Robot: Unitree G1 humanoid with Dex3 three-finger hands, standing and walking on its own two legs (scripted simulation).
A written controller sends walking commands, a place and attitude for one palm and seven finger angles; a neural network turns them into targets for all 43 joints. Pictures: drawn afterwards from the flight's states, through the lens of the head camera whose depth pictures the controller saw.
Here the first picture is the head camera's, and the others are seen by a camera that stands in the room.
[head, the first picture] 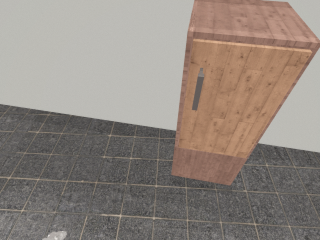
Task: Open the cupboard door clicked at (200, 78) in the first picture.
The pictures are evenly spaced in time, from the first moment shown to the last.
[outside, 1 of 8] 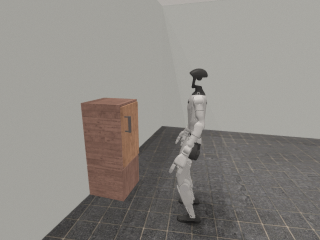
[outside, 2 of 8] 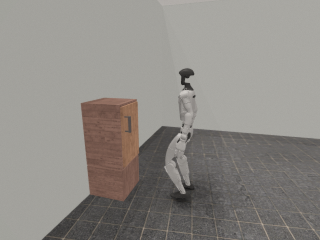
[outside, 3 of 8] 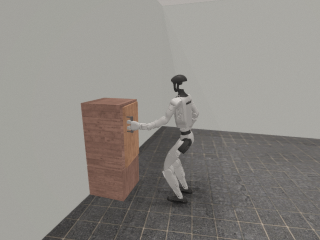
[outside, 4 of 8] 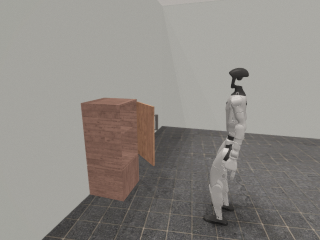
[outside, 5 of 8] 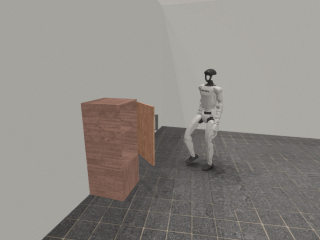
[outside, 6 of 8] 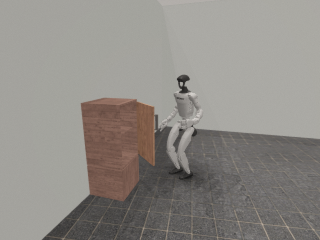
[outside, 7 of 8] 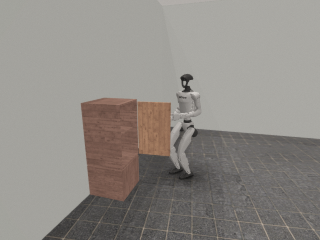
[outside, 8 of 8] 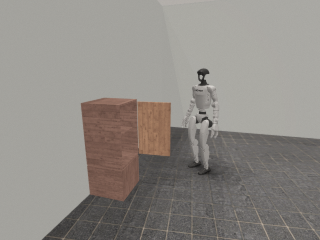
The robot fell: no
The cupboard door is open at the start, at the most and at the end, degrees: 0 97 95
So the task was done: yes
